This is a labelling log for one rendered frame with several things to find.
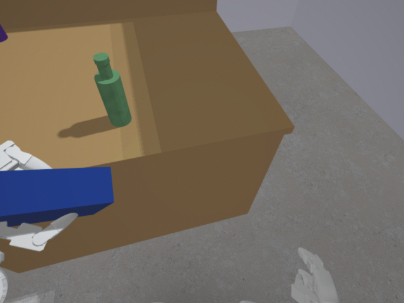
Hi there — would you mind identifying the table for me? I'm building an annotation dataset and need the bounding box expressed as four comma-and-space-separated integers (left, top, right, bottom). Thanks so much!
0, 0, 295, 273

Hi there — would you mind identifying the right robot hand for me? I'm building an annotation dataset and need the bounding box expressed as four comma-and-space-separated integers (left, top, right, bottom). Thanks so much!
291, 247, 341, 303

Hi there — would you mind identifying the sponge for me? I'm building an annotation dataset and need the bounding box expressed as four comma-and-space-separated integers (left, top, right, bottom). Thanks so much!
0, 167, 114, 227

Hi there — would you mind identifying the left robot hand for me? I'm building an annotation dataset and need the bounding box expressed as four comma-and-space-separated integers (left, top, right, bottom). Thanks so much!
0, 141, 78, 252

